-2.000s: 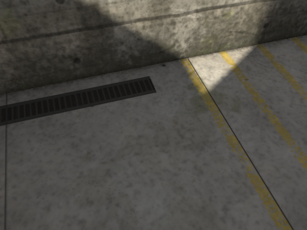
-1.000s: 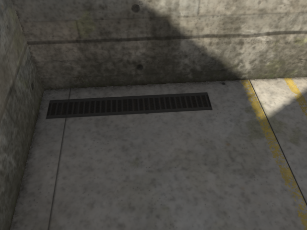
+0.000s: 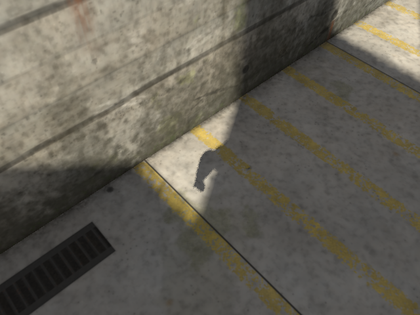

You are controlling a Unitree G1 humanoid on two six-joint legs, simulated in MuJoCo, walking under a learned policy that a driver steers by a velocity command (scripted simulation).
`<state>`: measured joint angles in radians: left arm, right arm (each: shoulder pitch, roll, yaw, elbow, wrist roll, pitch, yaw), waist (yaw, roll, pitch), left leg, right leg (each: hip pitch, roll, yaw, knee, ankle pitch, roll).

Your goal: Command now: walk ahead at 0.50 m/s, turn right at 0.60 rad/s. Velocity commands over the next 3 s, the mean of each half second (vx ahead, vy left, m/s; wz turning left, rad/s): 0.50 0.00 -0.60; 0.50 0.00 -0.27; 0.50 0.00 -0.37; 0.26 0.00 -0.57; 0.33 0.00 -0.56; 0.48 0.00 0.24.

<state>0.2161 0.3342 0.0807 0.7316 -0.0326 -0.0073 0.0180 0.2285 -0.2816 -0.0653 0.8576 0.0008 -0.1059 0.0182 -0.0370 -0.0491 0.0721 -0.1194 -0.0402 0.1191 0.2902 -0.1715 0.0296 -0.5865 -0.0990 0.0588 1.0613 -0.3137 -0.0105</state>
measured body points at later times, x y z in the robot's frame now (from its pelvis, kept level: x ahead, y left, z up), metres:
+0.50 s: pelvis +0.28 -0.09 +0.00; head +0.32 -0.12 +0.45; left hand +0.45 +0.16 -0.09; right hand +0.39 -0.41 -0.10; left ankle +0.42 +0.07 -0.67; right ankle +0.28 -0.16 -0.74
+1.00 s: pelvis +0.58 -0.13 +0.00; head +0.61 -0.13 +0.45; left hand +0.83 +0.05 -0.10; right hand +0.50 -0.40 -0.11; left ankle +0.62 -0.03 -0.74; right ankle +0.58 -0.29 -0.67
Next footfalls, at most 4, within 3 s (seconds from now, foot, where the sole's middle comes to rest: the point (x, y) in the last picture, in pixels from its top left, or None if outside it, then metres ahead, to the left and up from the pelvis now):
0.26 right None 0.32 -0.17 -0.78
0.76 left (228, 254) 0.65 -0.05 -0.78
1.26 right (323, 207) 0.82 -0.40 -0.78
1.74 left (310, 140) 1.14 -0.42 -0.78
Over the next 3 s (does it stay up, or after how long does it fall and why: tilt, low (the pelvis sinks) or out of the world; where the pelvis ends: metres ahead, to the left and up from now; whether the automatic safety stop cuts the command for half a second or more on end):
stays up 1.15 -0.86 0.00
